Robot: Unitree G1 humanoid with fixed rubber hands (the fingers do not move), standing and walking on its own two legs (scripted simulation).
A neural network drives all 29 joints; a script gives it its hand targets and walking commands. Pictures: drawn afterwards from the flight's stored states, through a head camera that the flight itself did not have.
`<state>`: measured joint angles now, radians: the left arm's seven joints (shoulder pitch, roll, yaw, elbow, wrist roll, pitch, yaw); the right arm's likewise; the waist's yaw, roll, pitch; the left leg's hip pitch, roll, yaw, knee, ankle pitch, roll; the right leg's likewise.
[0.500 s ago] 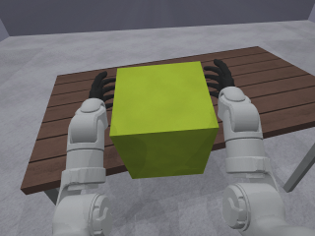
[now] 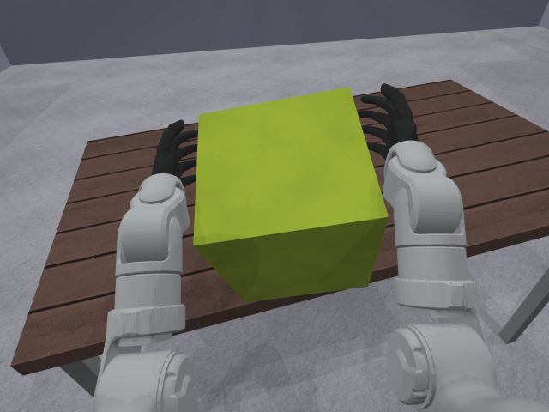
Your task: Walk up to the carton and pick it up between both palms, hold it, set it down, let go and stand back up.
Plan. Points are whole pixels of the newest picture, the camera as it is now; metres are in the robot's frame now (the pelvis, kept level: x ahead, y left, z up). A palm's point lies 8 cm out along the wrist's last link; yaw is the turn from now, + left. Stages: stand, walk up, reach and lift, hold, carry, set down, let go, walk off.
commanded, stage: hold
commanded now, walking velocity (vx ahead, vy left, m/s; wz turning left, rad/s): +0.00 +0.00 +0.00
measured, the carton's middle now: (291, 208) +0.40 -0.02 +0.14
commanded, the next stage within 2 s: set down in 1.84 s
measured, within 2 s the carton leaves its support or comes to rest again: neither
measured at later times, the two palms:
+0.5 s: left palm (170, 212) +0.35 +0.14 +0.19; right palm (397, 180) +0.35 -0.15 +0.22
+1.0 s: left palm (152, 203) +0.31 +0.15 +0.24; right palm (417, 167) +0.32 -0.16 +0.26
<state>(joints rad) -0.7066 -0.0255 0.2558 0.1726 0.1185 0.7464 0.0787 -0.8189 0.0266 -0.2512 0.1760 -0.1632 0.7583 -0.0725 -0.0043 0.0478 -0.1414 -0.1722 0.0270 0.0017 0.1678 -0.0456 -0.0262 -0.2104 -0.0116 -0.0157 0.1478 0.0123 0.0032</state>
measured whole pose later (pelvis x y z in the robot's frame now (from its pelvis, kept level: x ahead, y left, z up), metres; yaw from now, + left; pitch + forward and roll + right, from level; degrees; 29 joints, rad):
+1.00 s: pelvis -0.03 +0.00 +0.00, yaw +0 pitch -1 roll +0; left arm -0.63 0.04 0.18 -0.03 0.04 0.96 0.06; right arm -0.73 -0.01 -0.17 -0.08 -0.08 0.94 -0.08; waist 0.01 0.06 -0.11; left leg -0.19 0.03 0.00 0.26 -0.06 -0.04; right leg -0.22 -0.01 -0.02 0.24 0.00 0.00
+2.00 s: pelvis +0.01 +0.00 +0.00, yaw +0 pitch +2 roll +0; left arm -0.45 -0.02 0.15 -0.17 0.07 0.88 0.12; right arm -0.54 0.08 -0.13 -0.22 -0.08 0.86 -0.11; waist 0.00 0.04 -0.09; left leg -0.15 0.03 0.00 0.19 -0.08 -0.03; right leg -0.19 -0.01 -0.01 0.17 -0.02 0.01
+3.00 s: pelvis +0.03 +0.01 +0.00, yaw -2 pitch +4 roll +0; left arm -0.63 -0.12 0.39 0.37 0.34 0.41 -0.01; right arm -0.77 0.09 -0.36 0.44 -0.31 0.40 0.04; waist 0.01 0.04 -0.18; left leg -0.03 0.02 0.04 -0.08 0.04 -0.02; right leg -0.09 -0.01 0.02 -0.09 0.10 0.01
